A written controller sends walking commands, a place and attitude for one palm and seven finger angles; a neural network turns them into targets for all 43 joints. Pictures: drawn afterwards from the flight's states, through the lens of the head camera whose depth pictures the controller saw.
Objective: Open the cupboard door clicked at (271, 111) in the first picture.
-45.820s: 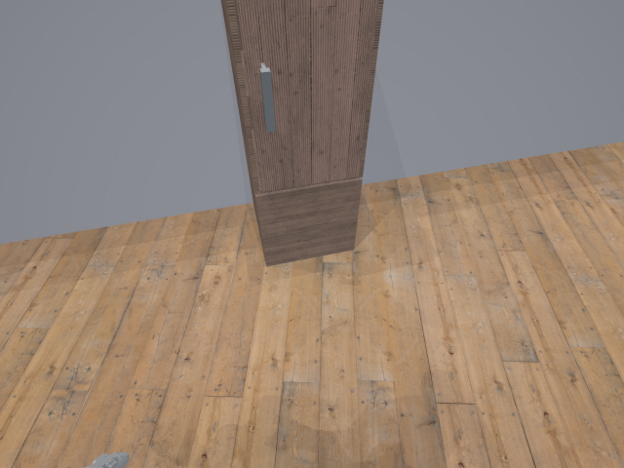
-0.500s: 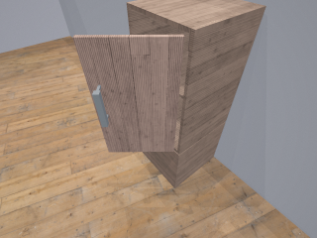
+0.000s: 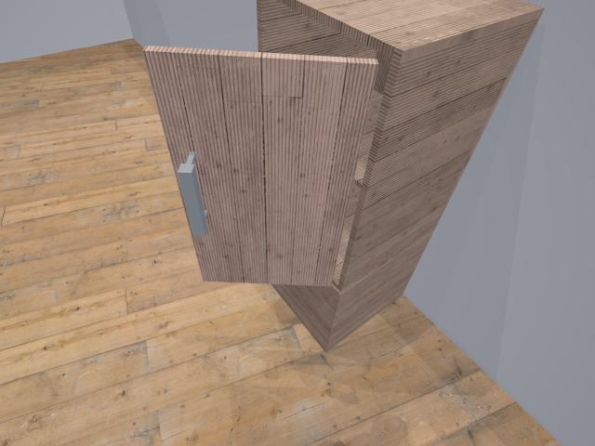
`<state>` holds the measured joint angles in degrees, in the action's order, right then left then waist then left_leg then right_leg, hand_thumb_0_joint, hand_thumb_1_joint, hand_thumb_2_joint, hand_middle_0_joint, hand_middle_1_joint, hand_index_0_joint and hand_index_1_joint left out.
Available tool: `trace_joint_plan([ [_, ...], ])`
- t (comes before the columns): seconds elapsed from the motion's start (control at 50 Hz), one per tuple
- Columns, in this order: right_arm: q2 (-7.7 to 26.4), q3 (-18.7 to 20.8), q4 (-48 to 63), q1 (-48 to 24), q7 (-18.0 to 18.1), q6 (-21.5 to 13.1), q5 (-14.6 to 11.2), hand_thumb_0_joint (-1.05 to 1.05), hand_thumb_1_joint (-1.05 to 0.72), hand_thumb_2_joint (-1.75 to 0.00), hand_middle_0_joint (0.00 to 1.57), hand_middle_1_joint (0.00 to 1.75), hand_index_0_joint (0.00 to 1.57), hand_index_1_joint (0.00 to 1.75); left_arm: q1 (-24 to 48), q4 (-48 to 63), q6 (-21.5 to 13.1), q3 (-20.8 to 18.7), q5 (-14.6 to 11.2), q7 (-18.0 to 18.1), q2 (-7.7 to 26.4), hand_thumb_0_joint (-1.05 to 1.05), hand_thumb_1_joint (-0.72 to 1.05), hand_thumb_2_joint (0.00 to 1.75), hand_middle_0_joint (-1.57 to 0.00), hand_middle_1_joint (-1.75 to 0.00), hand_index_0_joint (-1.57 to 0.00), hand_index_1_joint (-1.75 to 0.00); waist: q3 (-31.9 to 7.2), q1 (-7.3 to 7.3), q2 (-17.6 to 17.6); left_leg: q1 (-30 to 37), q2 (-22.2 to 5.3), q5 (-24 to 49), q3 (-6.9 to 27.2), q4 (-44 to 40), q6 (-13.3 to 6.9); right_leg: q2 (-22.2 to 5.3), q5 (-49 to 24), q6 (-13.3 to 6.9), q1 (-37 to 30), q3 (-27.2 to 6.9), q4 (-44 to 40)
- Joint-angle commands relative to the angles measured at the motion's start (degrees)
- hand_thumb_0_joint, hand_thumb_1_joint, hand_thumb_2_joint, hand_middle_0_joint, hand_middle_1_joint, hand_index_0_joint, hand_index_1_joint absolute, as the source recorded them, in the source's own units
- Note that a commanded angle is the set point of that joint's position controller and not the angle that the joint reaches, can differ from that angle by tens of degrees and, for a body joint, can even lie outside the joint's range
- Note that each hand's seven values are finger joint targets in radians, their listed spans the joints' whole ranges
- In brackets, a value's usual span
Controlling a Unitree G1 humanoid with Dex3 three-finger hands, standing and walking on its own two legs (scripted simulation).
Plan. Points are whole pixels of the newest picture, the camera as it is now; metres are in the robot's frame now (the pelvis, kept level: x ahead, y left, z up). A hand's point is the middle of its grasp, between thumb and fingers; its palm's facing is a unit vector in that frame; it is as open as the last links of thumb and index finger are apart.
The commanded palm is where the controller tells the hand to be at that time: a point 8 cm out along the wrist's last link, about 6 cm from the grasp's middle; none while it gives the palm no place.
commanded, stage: come to a stop and stand still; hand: left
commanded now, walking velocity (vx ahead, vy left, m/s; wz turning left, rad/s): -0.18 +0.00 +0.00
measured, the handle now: (196, 195) +0.53 +0.23 +0.00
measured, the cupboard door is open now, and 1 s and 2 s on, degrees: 52 52 52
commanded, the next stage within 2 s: none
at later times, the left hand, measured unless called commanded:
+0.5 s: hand out of the picture +0.04 +0.17 -0.16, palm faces -0.01 -0.96 -0.27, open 7.3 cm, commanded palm none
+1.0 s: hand out of the picture -0.13 +0.17 -0.17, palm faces +0.05 -0.98 -0.19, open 7.3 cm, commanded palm none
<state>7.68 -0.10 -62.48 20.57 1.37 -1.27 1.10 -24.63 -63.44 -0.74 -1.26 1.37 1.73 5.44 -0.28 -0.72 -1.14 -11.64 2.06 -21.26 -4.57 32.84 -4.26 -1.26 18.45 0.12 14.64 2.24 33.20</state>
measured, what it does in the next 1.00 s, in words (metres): shifts its weight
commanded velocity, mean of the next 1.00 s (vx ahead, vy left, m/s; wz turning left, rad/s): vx -0.04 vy -0.01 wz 0.00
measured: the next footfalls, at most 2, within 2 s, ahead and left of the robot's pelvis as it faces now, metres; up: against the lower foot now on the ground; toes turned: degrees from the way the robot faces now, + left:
left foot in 1.30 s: -0.18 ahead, +0.09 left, +0.00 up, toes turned +5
right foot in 1.58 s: -0.19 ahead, -0.11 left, +0.00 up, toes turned -1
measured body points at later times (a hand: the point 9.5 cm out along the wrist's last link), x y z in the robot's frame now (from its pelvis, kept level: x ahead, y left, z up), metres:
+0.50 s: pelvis -0.03 -0.02 +0.00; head -0.03 -0.02 +0.45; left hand +0.04 +0.22 -0.14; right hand +0.01 -0.25 -0.15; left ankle -0.04 +0.07 -0.73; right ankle -0.01 -0.12 -0.73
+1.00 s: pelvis -0.12 -0.01 +0.00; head -0.14 +0.00 +0.45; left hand -0.13 +0.22 -0.16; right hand -0.14 -0.24 -0.16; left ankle -0.04 +0.07 -0.73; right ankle -0.01 -0.12 -0.72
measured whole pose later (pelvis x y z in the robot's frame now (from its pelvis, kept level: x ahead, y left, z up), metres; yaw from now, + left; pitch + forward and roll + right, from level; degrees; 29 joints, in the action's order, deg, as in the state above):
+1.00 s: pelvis -0.12 -0.01 +0.00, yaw +0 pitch -5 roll +0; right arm 9.7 0.9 -60.2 21.1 0.6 2.5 1.4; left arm -21.7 -57.2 1.8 -1.3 1.6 1.4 9.1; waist 1.6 0.1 -0.4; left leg -16.7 1.7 -11.6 -4.6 30.8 -4.0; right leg -0.5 16.7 -0.9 19.9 2.1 33.0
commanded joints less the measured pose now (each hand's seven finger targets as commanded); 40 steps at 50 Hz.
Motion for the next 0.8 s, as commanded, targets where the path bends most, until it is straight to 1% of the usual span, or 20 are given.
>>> trace_joint_plan([
  [0.0,5.2,0.03,-0.59,7.76,1.68,-2.46,-0.64,0.0,-0.9,-0.9,0.2,0.3,0.2,0.3,-0.89,2.15,-0.88,0.5,-0.52,1.04,2.85,0.0,0.9,0.9,-0.2,-0.3,-0.2,-0.3,2.21,1.2,10.13,6.65,-13.57,60.99,10.61,-7.95,-0.88,-1.83,-9.43,-1.17,2.04,-0.73,-0.3],
  [0.02,5.67,0.07,-0.39,6.97,2.11,-2.34,-0.94,0.0,-0.9,-0.9,0.2,0.3,0.2,0.3,-0.93,2.06,-0.71,0.37,-0.79,1.38,3.82,0.0,0.9,0.9,-0.2,-0.3,-0.2,-0.3,1.44,0.86,9.87,9.4,-14.12,72.96,10.07,-6.81,-0.81,-1.86,-6.46,-0.76,1.67,-0.95,-1.16],
  [0.06,6.62,0.54,0.46,6.07,2.48,-1.82,-1.33,0.0,-0.9,-0.9,0.2,0.3,0.2,0.3,-0.51,2.58,-0.25,0.03,-0.93,1.59,5.13,0.0,0.9,0.9,-0.2,-0.3,-0.2,-0.3,1.92,0.71,7.64,12.3,-14.17,80.82,9.43,-5.92,0.0,-1.39,-5.04,-0.54,2.59,0.01,-1.77],
  [0.12,6.69,1.49,1.31,4.62,2.7,-0.92,-1.14,0.0,-0.9,-0.9,0.2,0.3,0.2,0.3,0.96,3.88,0.7,-0.58,-0.87,1.64,5.55,0.0,0.9,0.9,-0.2,-0.3,-0.2,-0.3,2.34,0.59,6.85,12.71,-13.79,76.63,9.35,-6.23,-0.05,-1.58,-5.13,-0.43,3.15,0.02,-1.01],
  [0.16,6.75,2.06,2.15,3.07,2.71,-0.4,-0.92,0.0,-0.9,-0.9,0.2,0.3,0.2,0.3,1.48,4.83,0.88,-0.92,-0.63,1.46,5.71,0.0,0.9,0.9,-0.2,-0.3,-0.2,-0.3,2.05,0.31,4.28,11.94,-13.77,70.67,9.16,-5.29,-1.28,-1.88,-8.22,-0.61,2.37,-0.38,-1.73],
  [0.24,6.86,3.01,3.64,1.09,2.6,0.45,-0.31,0.0,-0.9,-0.9,0.2,0.3,0.2,0.3,2.98,6.64,1.27,-1.66,-0.36,1.17,6.46,0.0,0.9,0.9,-0.2,-0.3,-0.2,-0.3,0.85,0.34,1.89,6.12,-12.22,52.94,8.04,-4.67,-1.05,-3.37,-20.4,-1.4,-0.83,-2.82,0.16],
  [0.3,5.8,2.93,4.32,-0.02,2.12,0.5,-0.21,0.0,-0.9,-0.9,0.2,0.3,0.2,0.3,2.97,7.33,0.74,-1.68,-0.4,1.1,8.15,0.0,0.9,0.9,-0.2,-0.3,-0.2,-0.3,-2.62,0.21,-0.72,1.33,-8.53,36.26,5.55,-2.31,0.96,-6.98,-35.42,-3.58,-5.89,-7.06,0.27],
  [0.32,5.03,2.89,4.21,-0.2,1.83,0.56,-0.29,0.0,-0.9,-0.9,0.2,0.3,0.2,0.3,3.8,7.57,0.71,-1.57,-0.39,1.1,8.73,0.0,0.9,0.9,-0.2,-0.3,-0.2,-0.3,-2.94,0.51,-2.3,0.29,-7.34,29.44,4.93,-2.18,1.61,-8.4,-36.7,-4.52,-6.14,-8.27,-0.3],
  [0.34,9.21,3.4,8.21,-4.95,1.2,-0.17,-1.62,0.0,-0.9,-0.9,0.2,0.3,0.2,0.3,1.92,6.63,-0.05,-1.63,-0.5,3.09,12.06,0.0,0.9,0.9,-0.2,-0.3,-0.2,-0.3,-6.38,-0.02,-6.42,3.54,-9.32,34.84,2.96,3.47,3.62,-8.16,-51.96,-2.1,-4.81,-7.43,-2.13],
  [0.36,8.9,3.11,10.64,-4.12,0.7,0.12,-1.52,0.0,-0.9,-0.9,0.2,0.3,0.2,0.3,3.84,8.43,-0.56,-1.9,-0.21,2.94,14.13,0.0,0.9,0.9,-0.2,-0.3,-0.2,-0.3,-7.04,1.23,-4.83,-1.17,-6.59,29.68,1.67,5.71,4.47,-10.77,-58.89,-3.52,-10.06,-7.6,-1.12],
  [0.38,5.29,2.78,9.47,-1.7,0.41,-0.01,-1.0,0.0,-0.9,-0.9,0.2,0.3,0.2,0.3,5.33,9.38,-0.65,-1.68,-0.53,2.6,12.99,0.0,0.9,0.9,-0.2,-0.3,-0.2,-0.3,-10.0,1.92,-7.59,-2.67,-4.52,15.71,2.75,1.91,3.87,-12.6,-59.48,-5.83,-12.63,-9.83,1.81],
  [0.4,5.1,2.7,8.94,-2.23,0.36,0.38,-0.97,0.0,-0.9,-0.9,0.2,0.3,0.2,0.3,6.16,9.74,-0.52,-1.23,-0.69,2.42,12.38,0.0,0.9,0.9,-0.2,-0.3,-0.2,-0.3,-10.48,1.69,-8.47,-2.72,-4.25,10.43,2.73,-1.64,3.3,-12.43,-57.09,-6.07,-13.1,-9.74,1.41],
  [0.42,5.3,2.7,9.02,-2.93,0.2,0.77,-0.98,0.0,-0.9,-0.9,0.2,0.3,0.2,0.3,7.48,10.38,-0.27,-0.64,-0.78,2.26,12.15,0.0,0.9,0.9,-0.2,-0.3,-0.2,-0.3,-8.17,2.1,-6.6,-0.99,-4.57,9.57,2.97,-3.76,3.09,-11.24,-46.45,-5.54,-9.76,-8.5,-0.5],
  [0.44,5.48,2.67,9.13,-3.72,0.09,1.0,-0.89,0.0,-0.9,-0.9,0.2,0.3,0.2,0.3,8.33,10.8,0.01,-0.32,-0.75,1.94,11.9,0.0,0.9,0.9,-0.2,-0.3,-0.2,-0.3,-4.75,1.95,-1.81,0.56,-5.25,10.01,3.91,-4.67,2.86,-9.78,-32.31,-4.79,-4.38,-9.07,-3.17],
  [0.48,6.37,2.42,9.03,-3.69,-0.04,1.13,-0.18,0.0,-0.9,-0.9,0.2,0.3,0.2,0.3,9.71,11.05,0.09,-0.02,-0.63,1.49,11.29,0.0,0.9,0.9,-0.2,-0.3,-0.2,-0.3,1.57,1.99,1.38,-1.22,-7.57,12.89,6.45,-6.51,1.73,-6.0,-16.36,-3.53,0.32,-8.09,-6.16],
  [0.54,7.89,2.26,10.03,-5.67,-0.56,1.43,0.12,0.0,-0.9,-0.9,0.2,0.3,0.2,0.3,9.48,11.33,0.64,0.28,-0.35,0.99,11.34,0.0,0.9,0.9,-0.2,-0.3,-0.2,-0.3,8.23,1.19,2.5,-7.93,-7.44,-1.44,8.84,-11.44,1.36,-4.15,3.8,-3.38,3.27,-8.38,-10.92],
  [0.58,8.53,2.37,10.02,-4.43,-0.8,1.68,0.38,0.0,-0.9,-0.9,0.2,0.3,0.2,0.3,8.58,11.62,0.65,0.1,-0.15,0.79,11.54,0.0,0.9,0.9,-0.2,-0.3,-0.2,-0.3,8.95,1.35,-0.65,-9.11,-6.46,-5.57,8.36,-11.41,1.32,-4.05,9.85,-3.31,4.55,-9.31,-13.12],
  [0.64,8.85,2.59,9.57,-1.72,-0.94,2.02,0.68,0.0,-0.9,-0.9,0.2,0.3,0.2,0.3,8.35,12.47,0.87,-0.63,-0.1,0.62,12.18,0.0,0.9,0.9,-0.2,-0.3,-0.2,-0.3,8.26,2.25,-1.38,-7.9,-4.78,-7.51,6.91,-8.93,1.53,-5.14,17.14,-3.48,8.42,-10.92,-16.38],
  [0.72,8.2,2.32,8.75,0.56,-0.82,1.68,0.79,0.0,-0.9,-0.9,0.2,0.3,0.2,0.3,7.88,12.67,0.61,-0.92,-0.35,0.42,11.61,0.0,0.9,0.9,-0.2,-0.3,-0.2,-0.3,5.81,2.62,-1.87,-7.11,-4.63,-4.57,7.1,-8.84,1.41,-5.03,13.49,-3.44,7.15,-10.16,-15.85],
  [0.78,8.49,2.27,8.55,0.75,-0.68,1.27,0.73,0.0,-0.9,-0.9,0.2,0.3,0.2,0.3,6.76,12.24,0.73,-0.9,-0.36,0.16,10.67,0.0,0.9,0.9,-0.2,-0.3,-0.2,-0.3,4.89,2.03,1.31,-9.67,-6.51,-9.03,9.84,-13.23,0.93,-3.19,11.25,-2.53,4.59,-7.11,-12.99],
])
